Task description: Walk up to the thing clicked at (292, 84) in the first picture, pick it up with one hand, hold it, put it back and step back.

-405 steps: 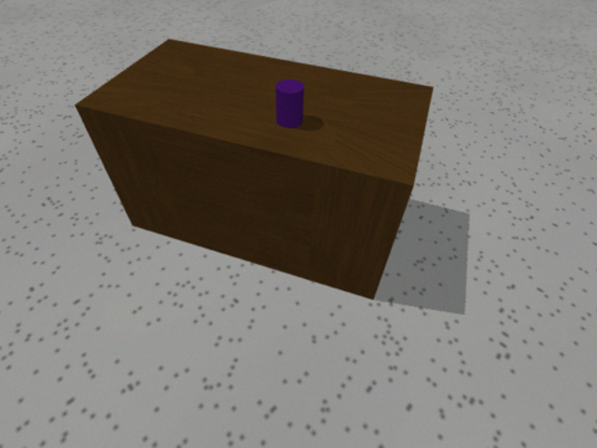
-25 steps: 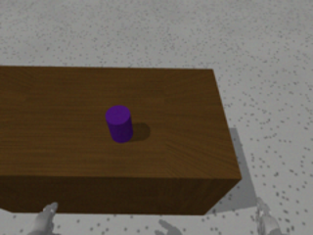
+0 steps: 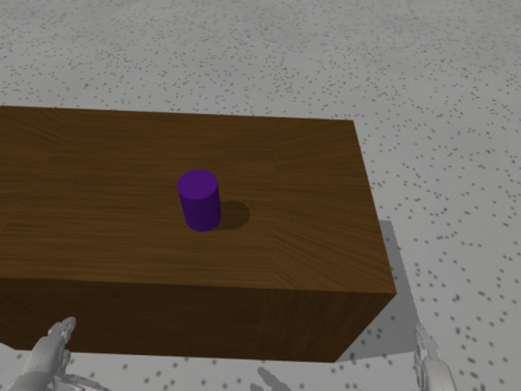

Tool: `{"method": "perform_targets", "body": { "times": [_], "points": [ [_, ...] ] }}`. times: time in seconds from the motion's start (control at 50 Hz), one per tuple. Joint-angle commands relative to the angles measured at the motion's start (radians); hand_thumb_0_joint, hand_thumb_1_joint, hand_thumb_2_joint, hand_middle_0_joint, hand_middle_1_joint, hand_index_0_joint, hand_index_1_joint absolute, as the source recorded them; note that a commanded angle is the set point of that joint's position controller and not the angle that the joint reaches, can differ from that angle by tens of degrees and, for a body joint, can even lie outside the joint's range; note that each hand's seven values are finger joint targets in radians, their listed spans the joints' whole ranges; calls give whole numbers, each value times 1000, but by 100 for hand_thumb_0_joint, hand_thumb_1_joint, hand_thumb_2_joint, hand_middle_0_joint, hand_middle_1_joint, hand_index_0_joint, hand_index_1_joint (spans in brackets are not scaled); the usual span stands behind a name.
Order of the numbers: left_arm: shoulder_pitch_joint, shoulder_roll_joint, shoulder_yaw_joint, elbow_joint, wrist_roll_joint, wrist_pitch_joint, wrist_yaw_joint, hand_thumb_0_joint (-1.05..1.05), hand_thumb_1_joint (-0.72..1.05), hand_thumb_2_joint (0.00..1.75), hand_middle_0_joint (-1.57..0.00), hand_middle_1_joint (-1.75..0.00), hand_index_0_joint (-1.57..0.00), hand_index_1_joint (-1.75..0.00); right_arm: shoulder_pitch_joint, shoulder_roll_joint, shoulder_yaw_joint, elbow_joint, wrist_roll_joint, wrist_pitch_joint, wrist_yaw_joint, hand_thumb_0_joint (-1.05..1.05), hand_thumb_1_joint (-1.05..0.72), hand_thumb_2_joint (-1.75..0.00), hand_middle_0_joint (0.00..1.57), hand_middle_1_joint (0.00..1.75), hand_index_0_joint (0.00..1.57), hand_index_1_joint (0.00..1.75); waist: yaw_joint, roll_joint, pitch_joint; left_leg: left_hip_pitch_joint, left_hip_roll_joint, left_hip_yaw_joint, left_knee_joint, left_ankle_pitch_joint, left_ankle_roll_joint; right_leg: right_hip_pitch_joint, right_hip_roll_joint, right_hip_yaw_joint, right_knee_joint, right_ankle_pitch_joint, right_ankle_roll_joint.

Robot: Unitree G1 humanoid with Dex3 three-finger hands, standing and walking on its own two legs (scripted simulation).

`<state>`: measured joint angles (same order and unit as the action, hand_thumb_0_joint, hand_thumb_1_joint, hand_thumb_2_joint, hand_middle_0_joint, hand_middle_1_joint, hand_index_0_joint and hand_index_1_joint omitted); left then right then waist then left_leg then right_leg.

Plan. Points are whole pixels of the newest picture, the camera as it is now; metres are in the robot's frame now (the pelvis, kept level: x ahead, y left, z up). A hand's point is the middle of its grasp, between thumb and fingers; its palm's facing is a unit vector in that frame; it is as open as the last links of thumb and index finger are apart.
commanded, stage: go down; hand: left
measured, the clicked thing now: (200, 201) +0.51 +0.14 -0.08
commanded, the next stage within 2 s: approach in 1.46 s
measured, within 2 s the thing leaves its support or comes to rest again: neither
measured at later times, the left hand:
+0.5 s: hand (76, 243) +0.34 +0.31 +0.02, palm faces +0.13 -0.99 -0.11, open 17.6 cm
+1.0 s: hand (74, 199) +0.41 +0.32 +0.04, palm faces +0.10 -0.99 -0.04, open 17.7 cm
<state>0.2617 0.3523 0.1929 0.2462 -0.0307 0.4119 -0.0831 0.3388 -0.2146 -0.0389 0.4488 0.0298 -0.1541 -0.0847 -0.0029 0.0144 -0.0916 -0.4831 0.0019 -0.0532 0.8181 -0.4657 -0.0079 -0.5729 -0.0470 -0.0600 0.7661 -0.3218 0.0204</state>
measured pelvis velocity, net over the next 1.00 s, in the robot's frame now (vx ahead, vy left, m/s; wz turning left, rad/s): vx -0.01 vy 0.01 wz -0.04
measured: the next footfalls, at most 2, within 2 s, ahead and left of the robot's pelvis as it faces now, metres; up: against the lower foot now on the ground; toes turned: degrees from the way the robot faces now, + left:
none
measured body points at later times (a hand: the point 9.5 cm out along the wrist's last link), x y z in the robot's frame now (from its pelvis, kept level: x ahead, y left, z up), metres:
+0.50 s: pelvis -0.02 +0.01 +0.00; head +0.03 +0.02 +0.44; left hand +0.33 +0.36 +0.03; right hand +0.12 -0.25 -0.06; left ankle -0.03 +0.12 -0.71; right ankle +0.04 -0.14 -0.71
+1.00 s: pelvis -0.01 +0.01 -0.02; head +0.07 +0.04 +0.42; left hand +0.40 +0.38 +0.05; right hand +0.14 -0.25 -0.06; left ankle -0.03 +0.12 -0.71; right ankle +0.04 -0.13 -0.71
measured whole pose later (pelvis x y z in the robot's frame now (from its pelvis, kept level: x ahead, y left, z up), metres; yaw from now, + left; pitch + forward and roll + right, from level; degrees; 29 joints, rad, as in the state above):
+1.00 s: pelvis -0.01 +0.01 -0.02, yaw -2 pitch +16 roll -2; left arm -0.59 0.73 0.51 1.11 -0.14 -0.16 -0.47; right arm 0.29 -0.26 0.04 0.39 0.02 -0.19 -0.07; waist -0.12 -0.02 -0.12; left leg -0.72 0.02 -0.03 0.94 -0.49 0.00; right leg -0.80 -0.03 -0.04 0.84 -0.31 0.03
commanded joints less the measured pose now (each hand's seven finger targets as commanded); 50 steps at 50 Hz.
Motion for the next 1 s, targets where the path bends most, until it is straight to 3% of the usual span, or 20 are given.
{"method": "perform_targets", "body": {
  "times": [0.0,0.02,0.06,0.1,0.12,0.18,0.22,0.3,0.32,0.38,0.42,0.44,0.5,0.56,0.58,0.66,0.78,0.82,0.9,0.98],
  "points": [
    [-318,279,142,-179,-7,-110,1,0,-61,4,-6,-6,-6,-7,-62,-108,-17,-216,2,-90,-32,0,53,-5,5,5,5,5,-43,52,-176,-6,-20,27,-124,220,13,168,12,13,-89,121,-24],
    [-396,332,185,-259,-21,-125,-4,0,-61,5,-7,-7,-6,-8,-67,-131,-25,-224,3,-99,-40,0,52,-5,5,5,5,5,-30,65,-258,31,-24,27,-121,233,16,206,9,15,-91,136,-25],
    [-391,317,173,-122,-29,-132,-29,0,-61,5,-6,-6,-6,-6,0,-137,-27,-163,0,-108,-50,0,53,-5,5,5,5,5,-54,79,-180,16,-18,20,-131,246,9,178,15,11,-83,152,-29],
    [-498,410,218,-88,-35,-137,-55,0,-61,4,-6,-6,-6,-6,4,-187,-68,-125,4,-106,-60,0,51,-5,5,5,5,5,-56,123,-203,45,-18,16,-150,255,5,184,20,6,-92,158,-37],
    [-489,337,164,42,-36,-135,-76,0,-61,4,-6,-6,-6,-6,-11,-146,-34,-130,4,-110,-56,0,54,-5,5,5,5,5,-66,76,-99,-10,-16,13,-157,223,5,144,24,0,-101,127,-33],
    [-561,369,177,199,-66,-160,-139,0,-61,3,-5,-6,-7,-5,-69,-134,-19,-84,12,-117,-34,0,55,-4,5,5,5,5,-35,68,-18,-94,-10,10,-173,165,0,83,31,-5,-103,64,-33],
    [-634,437,214,225,-82,-187,-180,0,-61,1,-5,-6,-8,-5,-74,-157,-36,-102,13,-124,-19,0,55,-4,5,5,5,5,-20,74,-72,-96,-10,14,-174,156,6,113,35,-8,-99,55,-35],
    [-765,459,220,299,-98,-253,-239,0,-61,0,-5,-6,-8,-4,-85,-119,24,-163,18,-135,11,0,54,-5,5,5,5,5,-16,72,-171,-56,-4,16,-170,232,6,166,37,-1,-90,115,-33],
    [-802,480,239,347,-102,-277,-247,0,-61,0,-5,-6,-8,-4,-76,-145,-6,-132,16,-135,10,0,53,-5,5,5,5,5,-25,72,-172,-59,0,14,-164,240,3,142,39,2,-78,118,-34],
    [-878,530,270,400,-106,-359,-267,0,-61,1,-5,-6,-7,-4,-82,-160,-12,-128,12,-141,12,0,54,-5,5,5,5,5,-22,78,-241,-54,2,15,-136,281,1,134,37,14,-54,140,-39],
    [-957,604,314,385,-104,-409,-269,0,-61,0,-5,-5,-7,-3,-140,-211,-44,-232,10,-145,7,0,54,-5,5,5,5,5,-24,94,-359,-4,4,11,-128,337,-4,180,34,18,-43,189,-41],
    [-1010,595,292,398,-101,-427,-274,0,-61,2,-5,-5,-6,-4,-88,-188,-34,-171,9,-134,7,0,54,-5,5,5,5,5,-27,105,-338,-9,0,12,-127,318,-2,169,34,21,-48,176,-41],
    [-973,579,292,564,-105,-474,-293,0,-61,2,-5,-5,-6,-4,-67,-178,-26,-119,10,-120,4,0,54,-5,5,5,5,5,-44,56,-270,-73,-7,20,-112,276,7,138,28,32,-53,158,-36],
    [-1014,670,334,576,-98,-526,-307,0,-61,2,-5,-4,-6,-4,-67,-210,-37,-179,8,-113,-2,0,54,-5,5,5,5,5,-52,73,-304,-72,-10,24,-107,262,9,125,29,31,-50,154,-37],
    [-1038,670,337,570,-102,-539,-319,0,-61,2,-5,-5,-6,-4,-59,-184,-5,-195,8,-110,1,0,55,-5,5,5,5,5,-54,92,-315,-68,-11,27,-101,281,7,126,27,32,-48,172,-38],
    [-1055,643,326,620,-120,-576,-354,0,-61,1,-5,-4,-6,-3,-22,-159,12,-149,7,-100,7,0,55,-5,5,5,5,5,-67,112,-280,-91,-14,35,-80,296,7,87,24,35,-35,193,-39],
    [-1159,709,349,617,-132,-616,-390,0,-61,0,-5,-3,-7,-2,-58,-213,-12,-206,-3,-103,4,0,54,-5,5,5,5,5,-102,156,-400,-32,2,22,-31,399,-3,44,25,32,0,252,-45],
    [-1249,753,376,542,-139,-639,-393,0,-61,0,-6,-3,-7,-3,-50,-198,-2,-185,-3,-98,2,0,54,-5,5,5,5,5,-89,190,-467,-9,5,18,-15,450,-7,65,23,32,14,287,-46],
    [-1157,734,373,692,-133,-643,-393,0,-61,0,-5,-3,-6,-2,-48,-223,-19,-206,-5,-91,3,0,54,-5,5,5,5,5,-105,145,-397,-55,9,12,-11,418,-8,24,30,25,24,249,-48],
    [-1115,732,382,735,-132,-637,-400,0,-61,0,-6,-3,-7,-3,-2,-198,3,-225,-6,-77,18,0,54,-5,5,5,5,5,-85,150,-405,-72,16,6,7,485,-16,-1,35,17,44,262,-54]
  ]
}}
